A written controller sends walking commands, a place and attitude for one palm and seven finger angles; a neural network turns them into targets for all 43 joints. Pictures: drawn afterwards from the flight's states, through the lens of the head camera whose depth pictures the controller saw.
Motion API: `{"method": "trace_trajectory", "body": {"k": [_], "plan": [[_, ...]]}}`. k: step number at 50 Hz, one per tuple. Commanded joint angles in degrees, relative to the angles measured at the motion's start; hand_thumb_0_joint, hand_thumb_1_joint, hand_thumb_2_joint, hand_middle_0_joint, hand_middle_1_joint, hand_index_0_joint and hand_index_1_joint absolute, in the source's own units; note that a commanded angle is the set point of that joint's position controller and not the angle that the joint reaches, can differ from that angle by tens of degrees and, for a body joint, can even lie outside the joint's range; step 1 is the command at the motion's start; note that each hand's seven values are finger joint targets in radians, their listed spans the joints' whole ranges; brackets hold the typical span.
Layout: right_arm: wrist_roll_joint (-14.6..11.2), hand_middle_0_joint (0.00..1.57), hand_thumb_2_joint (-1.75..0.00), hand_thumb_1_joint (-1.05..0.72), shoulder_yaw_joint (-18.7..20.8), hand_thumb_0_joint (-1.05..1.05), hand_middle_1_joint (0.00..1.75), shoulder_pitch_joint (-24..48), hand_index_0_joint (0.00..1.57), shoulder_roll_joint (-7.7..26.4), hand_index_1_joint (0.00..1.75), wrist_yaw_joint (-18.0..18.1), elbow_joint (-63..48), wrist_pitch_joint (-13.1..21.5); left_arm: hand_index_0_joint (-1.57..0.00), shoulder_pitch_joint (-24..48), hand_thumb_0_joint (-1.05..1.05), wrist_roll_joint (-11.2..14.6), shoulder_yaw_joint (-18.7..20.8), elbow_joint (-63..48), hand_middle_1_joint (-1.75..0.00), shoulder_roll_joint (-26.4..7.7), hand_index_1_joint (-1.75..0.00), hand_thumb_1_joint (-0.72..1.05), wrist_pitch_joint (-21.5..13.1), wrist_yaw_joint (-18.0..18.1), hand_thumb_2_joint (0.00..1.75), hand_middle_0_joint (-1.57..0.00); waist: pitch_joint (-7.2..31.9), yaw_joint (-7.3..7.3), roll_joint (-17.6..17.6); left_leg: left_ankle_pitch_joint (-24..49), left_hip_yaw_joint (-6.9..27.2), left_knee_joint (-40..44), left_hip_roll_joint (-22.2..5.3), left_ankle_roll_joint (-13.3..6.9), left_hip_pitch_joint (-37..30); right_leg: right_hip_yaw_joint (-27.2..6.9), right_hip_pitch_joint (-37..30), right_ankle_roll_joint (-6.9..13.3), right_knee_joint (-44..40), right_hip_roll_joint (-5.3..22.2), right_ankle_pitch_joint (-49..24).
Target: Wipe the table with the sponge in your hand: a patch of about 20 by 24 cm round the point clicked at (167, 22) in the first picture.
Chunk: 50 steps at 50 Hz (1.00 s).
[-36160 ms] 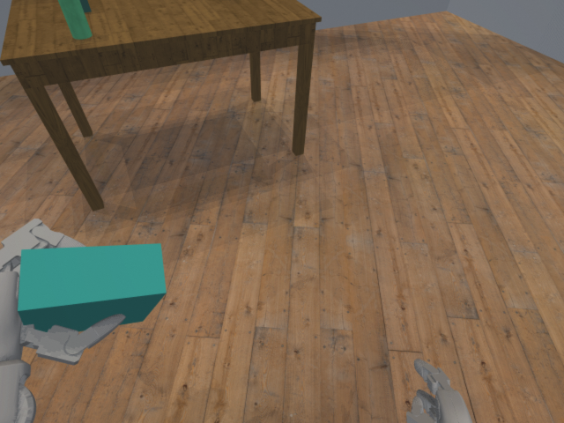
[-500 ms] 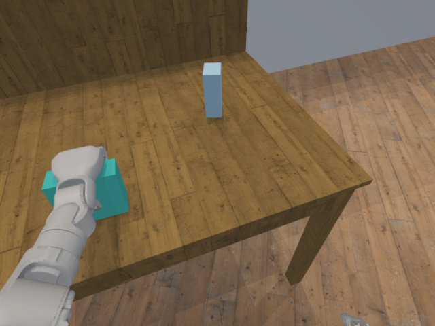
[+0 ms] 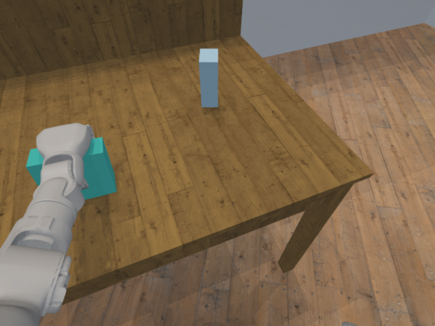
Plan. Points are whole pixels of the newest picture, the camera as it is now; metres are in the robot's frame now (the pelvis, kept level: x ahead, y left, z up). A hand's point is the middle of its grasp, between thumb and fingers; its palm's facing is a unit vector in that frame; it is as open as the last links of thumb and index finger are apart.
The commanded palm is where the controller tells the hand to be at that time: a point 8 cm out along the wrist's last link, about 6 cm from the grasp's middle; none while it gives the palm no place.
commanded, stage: slide back across to the first lane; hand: left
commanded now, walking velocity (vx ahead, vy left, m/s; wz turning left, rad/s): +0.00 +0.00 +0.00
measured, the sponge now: (79, 178) +0.40 +0.31 +0.02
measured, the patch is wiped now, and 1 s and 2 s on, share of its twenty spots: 1.00 1.00 1.00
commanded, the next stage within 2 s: wipe back along the first lane in 0.72 s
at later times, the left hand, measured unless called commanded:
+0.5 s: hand (56, 155) +0.42 +0.35 +0.07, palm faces -0.10 -0.03 -0.99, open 9.8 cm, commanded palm +0.40 +0.34 +0.12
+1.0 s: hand (36, 168) +0.39 +0.38 +0.06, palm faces -0.09 -0.03 -1.00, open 9.8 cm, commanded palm +0.36 +0.36 +0.10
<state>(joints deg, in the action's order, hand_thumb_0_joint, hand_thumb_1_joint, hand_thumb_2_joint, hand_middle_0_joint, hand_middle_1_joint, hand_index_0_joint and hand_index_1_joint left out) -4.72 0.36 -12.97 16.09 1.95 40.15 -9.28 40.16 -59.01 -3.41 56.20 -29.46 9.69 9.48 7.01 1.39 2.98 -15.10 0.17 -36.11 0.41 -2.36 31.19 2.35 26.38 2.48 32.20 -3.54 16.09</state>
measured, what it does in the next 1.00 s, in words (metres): stands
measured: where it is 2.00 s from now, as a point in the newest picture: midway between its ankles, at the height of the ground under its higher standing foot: outside the picture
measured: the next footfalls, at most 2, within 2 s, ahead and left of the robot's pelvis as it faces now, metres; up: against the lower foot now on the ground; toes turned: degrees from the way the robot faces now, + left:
none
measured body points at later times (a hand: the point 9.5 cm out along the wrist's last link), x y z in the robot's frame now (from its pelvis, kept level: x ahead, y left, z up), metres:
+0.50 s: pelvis +0.02 +0.02 +0.00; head +0.06 +0.02 +0.45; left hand +0.43 +0.35 +0.12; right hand +0.09 -0.26 -0.12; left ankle +0.02 +0.09 -0.73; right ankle -0.01 -0.10 -0.73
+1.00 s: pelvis +0.03 +0.03 +0.01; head +0.07 +0.02 +0.46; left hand +0.39 +0.37 +0.12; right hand +0.17 -0.23 -0.11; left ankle +0.02 +0.09 -0.73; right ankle -0.01 -0.10 -0.73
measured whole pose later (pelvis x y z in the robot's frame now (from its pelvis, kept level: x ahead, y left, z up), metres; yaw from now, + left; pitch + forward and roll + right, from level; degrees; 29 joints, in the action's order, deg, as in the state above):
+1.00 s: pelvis +0.03 +0.03 +0.01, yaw +0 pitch +10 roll -2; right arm -4.5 1.1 -11.4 16.0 0.3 37.9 -10.2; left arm 26.4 -57.3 3.0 42.2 -33.7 5.3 6.2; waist 6.5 -1.2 3.3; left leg -16.4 -0.5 -32.9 1.8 -4.2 26.0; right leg 1.4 20.2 0.7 26.9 -2.3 16.2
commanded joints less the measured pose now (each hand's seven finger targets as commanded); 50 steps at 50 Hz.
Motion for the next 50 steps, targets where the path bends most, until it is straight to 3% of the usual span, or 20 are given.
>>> {"method": "trace_trajectory", "body": {"k": [1,4,8,11,12,16,19,21,22,25,27,28,32,36,38,41,44,47,49,50], "plan": [[0.5,0.20,-0.90,-0.90,2.9,0.00,0.30,-1.1,0.20,9.0,0.30,0.6,-5.0,1.5,-1.20,17.3,0.00,-2.0,1.8,-2.1,-1.60,-12.6,-1.60,0.10,0.6,1.3,1.30,-1.20,13.0,1.74,-3.5,7.6,1.0,2.5,0.4,-1.3,-9.4,-3.0,-1.7,0.8,-4.7,0.2,-10.2],[0.6,0.20,-0.90,-0.90,3.0,0.00,0.30,-1.7,0.20,9.1,0.30,0.4,-4.8,1.4,-1.20,17.2,0.00,-2.2,1.6,-0.8,-1.60,-12.3,-1.60,0.10,0.2,1.5,1.30,-1.20,12.6,1.92,-3.8,8.0,1.2,2.3,0.2,-1.2,-8.9,-2.8,-1.0,0.8,-4.3,0.2,-10.6],[0.5,0.20,-0.90,-0.90,2.9,0.00,0.30,-1.7,0.20,9.4,0.30,0.4,-5.2,1.1,-1.20,16.1,0.00,-2.0,5.2,-1.8,-1.60,-17.3,-1.60,0.10,-0.1,1.5,1.30,-1.20,14.5,0.61,-3.4,9.1,1.2,2.6,0.4,-1.3,-8.9,-3.0,-3.8,0.9,-4.1,0.1,-11.8],[0.3,0.20,-0.90,-0.90,3.0,0.00,0.30,-1.6,0.20,9.4,0.30,0.2,-5.4,1.2,-1.20,16.3,0.00,-2.5,5.6,-3.7,-1.60,-18.4,-1.60,0.10,-0.1,1.6,1.30,-1.20,14.4,0.14,-1.7,9.4,1.1,3.3,0.4,-1.4,-9.9,-3.0,-4.4,1.0,-4.7,0.1,-11.3],[0.3,0.20,-0.90,-0.90,3.1,0.00,0.30,-1.1,0.20,9.2,0.30,0.2,-5.9,1.3,-1.20,15.6,0.00,-2.2,6.8,-4.9,-1.60,-19.1,-1.60,0.10,-0.4,1.4,1.30,-1.20,15.7,-0.73,-0.8,11.3,1.4,3.6,0.4,-1.3,-10.9,-2.8,-5.4,1.3,-4.5,0.1,-12.6],[0.0,0.20,-0.90,-0.90,2.8,0.00,0.30,-1.2,0.20,9.6,0.30,0.1,-5.7,1.2,-1.20,15.1,0.00,-2.5,7.1,-4.1,-1.60,-21.2,-1.60,0.10,0.1,0.9,1.30,-1.20,12.6,-0.24,-2.2,9.1,1.6,4.7,0.5,-1.4,-10.4,-2.5,-5.3,1.1,-5.6,0.0,-10.1],[0.1,0.20,-0.90,-0.90,3.0,0.00,0.30,-0.8,0.20,9.7,0.30,0.2,-5.8,1.4,-1.20,15.0,0.00,-2.5,8.4,-6.2,-1.60,-22.8,-1.60,0.10,-0.4,0.3,1.30,-1.20,13.7,-1.01,0.6,11.1,1.8,5.2,0.3,-1.4,-13.0,-2.3,-5.7,1.4,-5.7,0.0,-10.5],[0.1,0.20,-0.90,-0.90,3.3,0.00,0.30,-1.0,0.20,9.6,0.30,0.2,-5.9,1.6,-1.20,13.9,0.00,-2.4,8.1,-7.5,-1.60,-22.1,-1.60,0.10,-1.0,-0.4,1.30,-1.20,14.8,-0.93,-0.2,12.7,1.9,5.0,0.2,-1.5,-14.5,-2.3,-6.4,1.4,-6.1,-0.1,-11.8],[0.0,0.20,-0.90,-0.90,3.1,0.00,0.30,-0.3,0.20,9.5,0.30,0.2,-6.3,1.8,-1.20,14.2,0.00,-2.0,8.2,-8.9,-1.60,-22.0,-1.60,0.10,-1.6,-0.9,1.30,-1.20,15.4,-1.25,1.6,14.5,2.0,5.3,0.1,-1.3,-15.2,-2.4,-7.0,1.7,-6.1,0.0,-13.4],[0.1,0.20,-0.90,-0.90,3.4,0.00,0.30,-0.8,0.20,9.6,0.30,0.1,-5.9,1.7,-1.20,12.7,0.00,-2.1,6.4,-9.0,-1.60,-19.7,-1.60,0.10,-2.2,-1.6,1.30,-1.20,12.9,-0.55,1.1,15.8,2.3,5.2,-0.2,-1.1,-16.8,-1.8,-4.8,1.7,-6.3,-0.2,-13.2],[0.2,0.20,-0.90,-0.90,3.4,0.00,0.30,-0.2,0.20,9.6,0.30,0.0,-6.4,1.6,-1.20,11.7,0.00,-1.9,8.3,-10.4,-1.60,-21.1,-1.60,0.10,-2.9,-2.0,1.30,-1.20,14.3,-1.35,1.0,18.4,2.9,5.4,-0.4,-0.9,-17.7,-1.7,-5.7,2.0,-6.1,-0.2,-14.3],[0.3,0.20,-0.90,-0.90,3.5,0.00,0.30,-0.5,0.20,9.7,0.30,-0.1,-6.2,1.5,-1.20,12.0,0.00,-2.1,7.1,-11.7,-1.60,-20.1,-1.60,0.10,-3.3,-2.1,1.30,-1.20,14.4,-0.90,2.2,19.7,3.1,5.0,-0.5,-0.6,-19.1,-1.5,-4.8,2.0,-5.7,-0.3,-14.7],[0.4,0.20,-0.90,-0.90,3.9,0.00,0.30,0.5,0.20,9.3,0.30,-0.5,-7.0,1.2,-1.20,6.9,0.00,-1.1,8.2,-15.1,-1.60,-18.8,-1.60,0.10,-3.8,-2.1,1.30,-1.20,15.8,-2.04,1.3,26.0,3.5,4.6,-1.0,0.1,-20.8,-1.3,-5.8,2.2,-5.6,-0.4,-17.8],[0.4,0.20,-0.90,-0.90,3.7,0.00,0.30,0.8,0.20,9.9,0.30,-0.5,-6.3,0.6,-1.20,6.7,0.00,-1.5,9.6,-13.7,-1.60,-21.6,-1.60,0.10,-3.0,-1.7,1.30,-1.20,13.1,-1.68,-0.1,22.9,3.1,4.8,-0.4,0.0,-19.2,-1.2,-5.6,2.0,-5.8,-0.3,-16.7],[0.5,0.20,-0.90,-0.90,3.4,0.00,0.30,1.1,0.20,9.9,0.30,-0.4,-6.5,0.5,-1.20,6.9,0.00,-1.4,10.9,-14.1,-1.60,-23.4,-1.60,0.10,-3.1,-2.0,1.30,-1.20,13.4,-2.24,1.3,23.5,3.0,5.0,-0.2,-0.1,-19.2,-1.4,-6.8,2.2,-5.8,-0.1,-17.4],[0.5,0.20,-0.90,-0.90,3.3,0.00,0.30,1.4,0.20,9.7,0.30,-0.4,-6.7,0.4,-1.20,7.4,0.00,-1.9,8.7,-14.4,-1.60,-21.6,-1.60,0.10,-3.2,-2.5,1.30,-1.20,13.7,-1.75,1.3,23.0,3.0,5.0,-0.1,0.0,-19.5,-1.2,-6.4,2.1,-6.0,-0.1,-17.0],[0.5,0.20,-0.90,-0.90,3.7,0.00,0.30,1.6,0.20,9.3,0.30,-0.7,-7.5,0.6,-1.20,2.0,0.00,-1.0,7.1,-16.4,-1.60,-17.5,-1.60,0.10,-4.0,-3.4,1.30,-1.20,15.4,-2.18,1.3,27.3,3.3,4.1,-0.6,0.2,-21.7,-1.1,-6.4,2.0,-5.8,-0.1,-18.5],[0.5,0.20,-0.90,-0.90,3.8,0.00,0.30,2.6,0.20,9.2,0.30,-1.0,-8.7,0.6,-1.20,-3.1,0.00,0.5,9.0,-20.6,-1.60,-17.6,-1.60,0.10,-4.6,-3.8,1.30,-1.20,16.4,-3.04,1.0,31.1,3.6,3.9,-0.8,0.2,-22.0,-1.6,-8.4,2.1,-6.0,-0.1,-21.1],[0.4,0.20,-0.90,-0.90,3.9,0.00,0.30,2.7,0.20,9.2,0.30,-1.1,-8.6,0.5,-1.20,-5.1,0.00,1.1,7.0,-21.9,-1.60,-14.9,-1.60,0.10,-4.2,-3.7,1.30,-1.20,14.7,-2.42,-0.7,29.8,3.5,3.8,-0.9,0.1,-21.9,-1.3,-7.4,1.7,-6.0,-0.2,-20.5],[0.4,0.20,-0.90,-0.90,3.9,0.00,0.30,3.1,0.20,9.2,0.30,-1.2,-8.8,0.6,-1.20,-6.4,0.00,1.3,7.6,-22.9,-1.60,-15.4,-1.60,0.10,-4.0,-3.5,1.30,-1.20,14.1,-2.64,-0.4,29.3,3.5,4.0,-0.8,0.1,-21.7,-1.4,-7.7,1.7,-6.2,-0.1,-20.6]]}}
